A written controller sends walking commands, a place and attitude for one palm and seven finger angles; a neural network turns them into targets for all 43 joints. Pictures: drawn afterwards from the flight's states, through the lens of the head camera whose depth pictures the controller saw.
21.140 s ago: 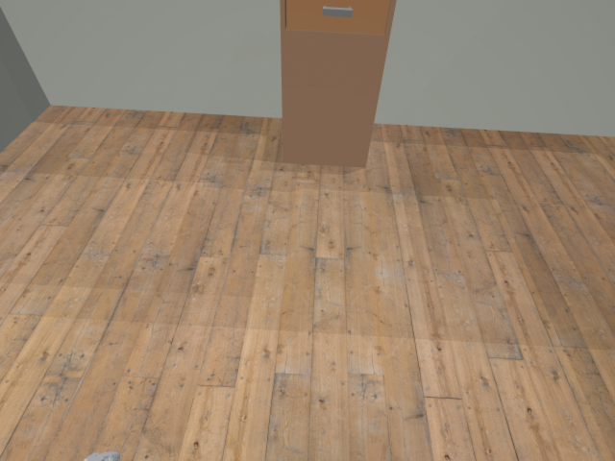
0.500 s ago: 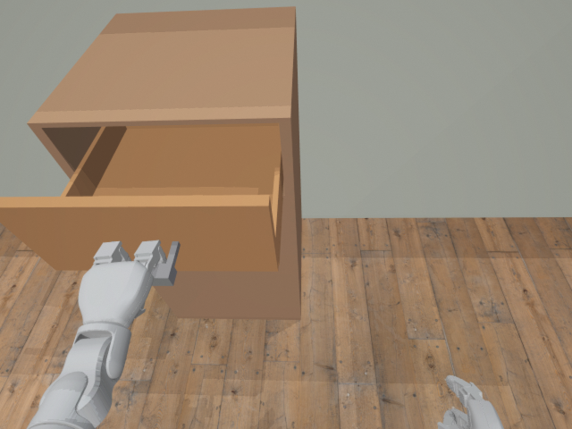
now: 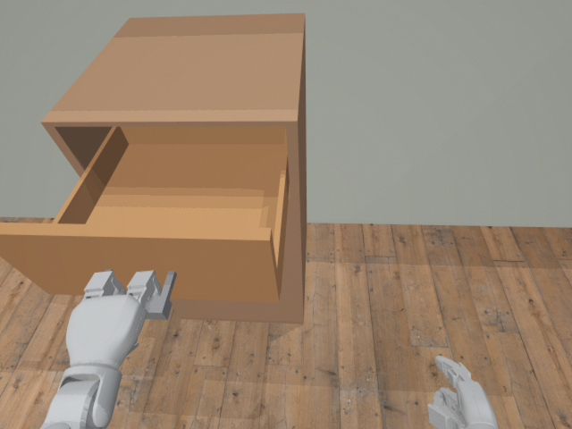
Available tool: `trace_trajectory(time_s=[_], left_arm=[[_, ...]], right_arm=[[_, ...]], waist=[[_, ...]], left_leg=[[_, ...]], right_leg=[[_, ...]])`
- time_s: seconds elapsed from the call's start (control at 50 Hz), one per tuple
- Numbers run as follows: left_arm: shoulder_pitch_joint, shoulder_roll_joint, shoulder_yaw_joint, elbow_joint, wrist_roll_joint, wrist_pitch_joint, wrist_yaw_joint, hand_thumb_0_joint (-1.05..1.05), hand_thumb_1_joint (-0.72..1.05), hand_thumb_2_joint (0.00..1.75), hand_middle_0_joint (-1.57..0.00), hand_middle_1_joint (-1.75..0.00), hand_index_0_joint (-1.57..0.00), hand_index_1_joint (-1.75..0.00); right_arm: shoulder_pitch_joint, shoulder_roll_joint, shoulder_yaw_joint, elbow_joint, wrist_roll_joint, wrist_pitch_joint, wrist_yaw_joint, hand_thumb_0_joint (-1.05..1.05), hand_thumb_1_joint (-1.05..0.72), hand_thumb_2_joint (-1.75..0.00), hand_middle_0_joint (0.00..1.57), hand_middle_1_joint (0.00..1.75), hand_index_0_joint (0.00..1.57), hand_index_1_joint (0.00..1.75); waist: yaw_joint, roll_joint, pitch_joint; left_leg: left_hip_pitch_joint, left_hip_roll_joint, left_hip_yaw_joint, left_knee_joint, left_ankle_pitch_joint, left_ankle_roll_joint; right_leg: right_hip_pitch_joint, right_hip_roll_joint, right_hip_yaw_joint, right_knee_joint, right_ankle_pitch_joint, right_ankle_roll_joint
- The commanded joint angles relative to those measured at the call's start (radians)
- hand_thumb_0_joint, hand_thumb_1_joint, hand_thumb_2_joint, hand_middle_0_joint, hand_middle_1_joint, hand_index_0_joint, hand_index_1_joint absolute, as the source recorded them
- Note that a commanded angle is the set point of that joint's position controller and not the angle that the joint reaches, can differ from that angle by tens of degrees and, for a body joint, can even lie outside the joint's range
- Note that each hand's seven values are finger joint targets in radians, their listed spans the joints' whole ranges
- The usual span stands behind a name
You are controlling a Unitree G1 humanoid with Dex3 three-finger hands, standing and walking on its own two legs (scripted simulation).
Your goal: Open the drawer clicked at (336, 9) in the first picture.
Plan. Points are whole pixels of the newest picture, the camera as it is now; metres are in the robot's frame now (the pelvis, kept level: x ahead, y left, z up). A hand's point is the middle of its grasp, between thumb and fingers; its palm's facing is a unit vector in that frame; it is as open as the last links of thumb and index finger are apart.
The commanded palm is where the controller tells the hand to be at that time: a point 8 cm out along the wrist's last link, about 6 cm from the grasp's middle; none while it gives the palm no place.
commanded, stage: pull the drawer open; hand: left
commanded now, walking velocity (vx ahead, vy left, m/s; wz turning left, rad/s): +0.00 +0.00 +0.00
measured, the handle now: (133, 292) +0.28 +0.26 +0.03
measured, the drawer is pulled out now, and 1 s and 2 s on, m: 0.24 0.30 0.30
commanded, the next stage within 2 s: open the thumb to release the handle in 0.86 s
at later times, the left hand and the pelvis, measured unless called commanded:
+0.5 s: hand (115, 375) +0.18 +0.25 +0.01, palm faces +0.00 -0.06 -1.00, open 5.8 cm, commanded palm +0.14 +0.26 +0.06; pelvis +0.00 +0.00 -0.01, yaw +0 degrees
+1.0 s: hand (109, 385) +0.16 +0.25 +0.01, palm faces -0.01 -0.06 -1.00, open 5.8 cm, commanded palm +0.14 +0.26 +0.06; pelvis +0.01 +0.00 -0.01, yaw -1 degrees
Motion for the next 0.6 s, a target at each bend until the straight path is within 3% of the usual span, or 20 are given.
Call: trace_trajectory(time_s=[0.0, 0.06, 0.12, 0.14, 0.18, 0.26, 0.3, 0.36, 0.44, 0.52, 0.58], left_arm=[[-0.02, 0.167, 0.135, -0.231, -0.015, 0.019, 0.067, 0.0, 0.9, 0.9, -0.4, -1.35, -0.4, -1.35], [0.009, 0.172, 0.145, -0.259, -0.012, 0.017, 0.077, 0.0, 0.9, 0.9, -0.4, -1.35, -0.4, -1.35], [0.053, 0.163, 0.147, -0.289, -0.018, 0.017, 0.079, 0.0, 0.9, 0.9, -0.4, -1.35, -0.4, -1.35], [0.074, 0.166, 0.152, -0.303, -0.02, 0.018, 0.08, 0.0, 0.9, 0.9, -0.4, -1.35, -0.4, -1.35], [0.105, 0.159, 0.15, -0.304, -0.023, 0.018, 0.081, 0.0, 0.9, 0.9, -0.4, -1.35, -0.4, -1.35], [0.171, 0.165, 0.164, -0.315, -0.018, 0.013, 0.086, 0.0, 0.9, 0.9, -0.4, -1.35, -0.4, -1.35], [0.177, 0.144, 0.143, -0.348, -0.019, 0.008, 0.086, 0.0, 0.9, 0.9, -0.4, -1.35, -0.4, -1.35], [0.214, 0.167, 0.172, -0.344, -0.023, 0.007, 0.088, 0.0, 0.9, 0.9, -0.4, -1.35, -0.4, -1.35], [0.261, 0.195, 0.212, -0.377, -0.024, 0.0, 0.093, 0.0, 0.9, 0.9, -0.4, -1.35, -0.4, -1.35], [0.331, 0.201, 0.23, -0.382, -0.032, -0.005, 0.098, 0.0, 0.9, 0.9, -0.4, -1.35, -0.4, -1.35], [0.371, 0.204, 0.242, -0.399, -0.034, -0.012, 0.107, 0.0, 0.9, 0.9, -0.4, -1.35, -0.4, -1.35]], right_arm=[[-0.117, -0.1, -0.034, -0.153, -0.005, -0.052, -0.007, 0.0, -0.9, -0.9, 0.2, 0.3, 0.2, 0.3], [-0.121, -0.098, -0.035, -0.152, -0.009, -0.053, -0.008, 0.0, -0.9, -0.9, 0.2, 0.3, 0.2, 0.3], [-0.123, -0.095, -0.036, -0.158, -0.008, -0.052, -0.004, 0.0, -0.9, -0.9, 0.2, 0.3, 0.2, 0.3], [-0.124, -0.097, -0.035, -0.161, -0.011, -0.052, -0.004, 0.0, -0.9, -0.9, 0.2, 0.3, 0.2, 0.3], [-0.133, -0.093, -0.03, -0.164, -0.009, -0.052, -0.002, 0.0, -0.9, -0.9, 0.2, 0.3, 0.2, 0.3], [-0.136, -0.09, -0.028, -0.168, -0.014, -0.05, -0.001, 0.0, -0.9, -0.9, 0.2, 0.3, 0.2, 0.3], [-0.135, -0.089, -0.028, -0.172, -0.016, -0.052, 0.002, 0.0, -0.9, -0.9, 0.2, 0.3, 0.2, 0.3], [-0.14, -0.088, -0.025, -0.173, -0.018, -0.048, 0.0, 0.0, -0.9, -0.9, 0.2, 0.3, 0.2, 0.3], [-0.134, -0.09, -0.025, -0.18, -0.022, -0.041, 0.002, 0.0, -0.9, -0.9, 0.2, 0.3, 0.2, 0.3], [-0.141, -0.085, -0.022, -0.183, -0.019, -0.036, 0.005, 0.0, -0.9, -0.9, 0.2, 0.3, 0.2, 0.3], [-0.134, -0.086, -0.025, -0.187, -0.023, -0.033, 0.008, 0.0, -0.9, -0.9, 0.2, 0.3, 0.2, 0.3]], waist=[[0.03, -0.025, -0.197], [0.034, -0.008, -0.198], [0.034, -0.036, -0.206], [0.037, -0.013, -0.203], [0.037, -0.021, -0.169], [0.045, -0.041, -0.165], [0.04, -0.025, -0.174], [0.044, -0.03, -0.148], [0.052, -0.024, -0.176], [0.056, -0.026, -0.138], [0.061, -0.015, -0.157]], left_leg=[[-0.028, -0.066, 0.002, -0.076, 0.318, 0.022], [-0.02, -0.064, -0.003, -0.073, 0.319, 0.019], [-0.021, -0.063, -0.005, -0.065, 0.32, 0.02], [-0.021, -0.064, -0.005, -0.067, 0.321, 0.017], [-0.035, -0.064, -0.007, -0.066, 0.291, 0.019], [-0.044, -0.065, -0.007, -0.059, 0.279, 0.023], [-0.038, -0.065, -0.007, -0.05, 0.285, 0.023], [-0.053, -0.067, -0.007, -0.048, 0.251, 0.025], [-0.05, -0.067, -0.01, -0.042, 0.265, 0.023], [-0.07, -0.067, -0.008, -0.035, 0.243, 0.027], [-0.065, -0.065, -0.01, -0.03, 0.249, 0.026]], right_leg=[[0.234, 0.036, -0.017, -0.061, 0.253, -0.034], [0.225, 0.036, -0.013, -0.054, 0.247, -0.035], [0.223, 0.036, -0.017, -0.051, 0.248, -0.034], [0.227, 0.036, -0.016, -0.052, 0.249, -0.035], [0.21, 0.035, -0.018, -0.053, 0.222, -0.034], [0.211, 0.038, -0.014, -0.049, 0.216, -0.034], [0.202, 0.037, -0.012, -0.043, 0.226, -0.034], [0.195, 0.035, -0.006, -0.048, 0.205, -0.032], [0.206, 0.035, 0.004, -0.044, 0.22, -0.036], [0.193, 0.032, 0.007, -0.043, 0.217, -0.034], [0.194, 0.031, 0.013, -0.036, 0.218, -0.037]])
